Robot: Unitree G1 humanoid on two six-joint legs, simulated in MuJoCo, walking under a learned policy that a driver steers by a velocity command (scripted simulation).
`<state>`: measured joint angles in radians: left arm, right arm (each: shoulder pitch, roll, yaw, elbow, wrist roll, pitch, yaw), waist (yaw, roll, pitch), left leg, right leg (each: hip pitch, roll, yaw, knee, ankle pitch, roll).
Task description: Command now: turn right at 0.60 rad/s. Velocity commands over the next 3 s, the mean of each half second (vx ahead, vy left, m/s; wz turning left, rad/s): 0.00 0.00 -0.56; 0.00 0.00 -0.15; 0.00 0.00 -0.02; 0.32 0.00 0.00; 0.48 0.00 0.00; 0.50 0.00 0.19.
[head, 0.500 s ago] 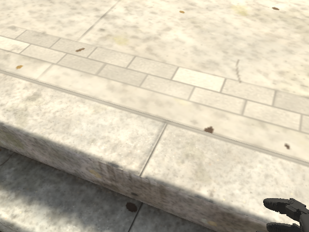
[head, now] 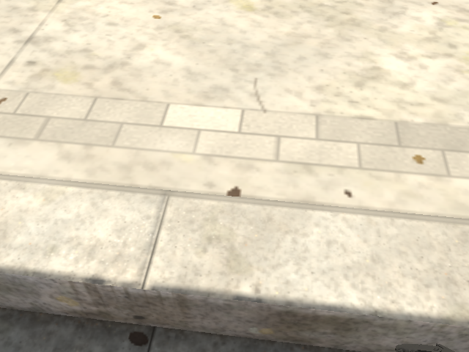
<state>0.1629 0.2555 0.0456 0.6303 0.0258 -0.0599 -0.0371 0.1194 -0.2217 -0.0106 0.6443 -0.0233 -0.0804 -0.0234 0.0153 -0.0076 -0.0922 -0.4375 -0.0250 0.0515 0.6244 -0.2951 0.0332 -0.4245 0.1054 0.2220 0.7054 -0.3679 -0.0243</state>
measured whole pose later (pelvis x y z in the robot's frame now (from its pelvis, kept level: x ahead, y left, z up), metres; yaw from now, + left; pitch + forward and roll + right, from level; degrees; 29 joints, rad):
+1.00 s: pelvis +0.02 -0.02 +0.00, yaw -20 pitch +3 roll +0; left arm 0.09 0.17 0.00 0.72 0.00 -0.07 -0.07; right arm 0.24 -0.14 0.03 0.81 -0.01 -0.07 0.09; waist -0.03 -0.01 -0.03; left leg -0.30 0.03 0.04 0.64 -0.39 0.00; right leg -0.36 0.03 0.01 0.63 -0.32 -0.01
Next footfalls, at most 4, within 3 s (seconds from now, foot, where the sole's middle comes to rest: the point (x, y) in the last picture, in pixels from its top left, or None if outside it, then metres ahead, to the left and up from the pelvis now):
0.46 right None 0.03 -0.15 -0.76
0.78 left None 0.07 0.08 -0.76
2.02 left None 0.33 -0.01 -0.57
2.58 right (391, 257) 0.58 -0.30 -0.38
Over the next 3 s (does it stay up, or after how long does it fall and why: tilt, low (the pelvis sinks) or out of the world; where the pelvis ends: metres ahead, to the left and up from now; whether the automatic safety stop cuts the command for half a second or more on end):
stays up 0.66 -0.23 0.40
